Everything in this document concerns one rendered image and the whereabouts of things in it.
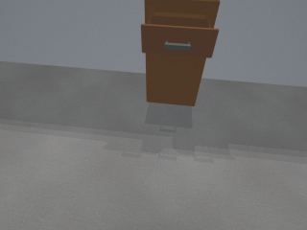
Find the drawer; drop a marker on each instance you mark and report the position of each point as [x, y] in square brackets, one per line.
[179, 30]

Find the handle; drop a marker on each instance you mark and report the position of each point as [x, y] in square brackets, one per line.
[177, 46]

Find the cabinet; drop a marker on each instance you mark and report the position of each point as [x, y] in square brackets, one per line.
[174, 79]

